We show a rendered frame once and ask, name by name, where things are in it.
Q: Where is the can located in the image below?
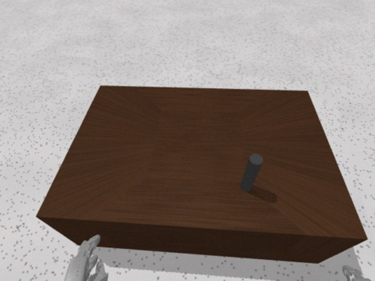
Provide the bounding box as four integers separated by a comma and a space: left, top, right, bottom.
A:
240, 154, 263, 192

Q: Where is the right robot hand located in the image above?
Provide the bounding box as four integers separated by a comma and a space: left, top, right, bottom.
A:
342, 265, 371, 281

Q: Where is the left robot hand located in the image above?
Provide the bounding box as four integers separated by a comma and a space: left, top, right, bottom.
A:
64, 235, 108, 281

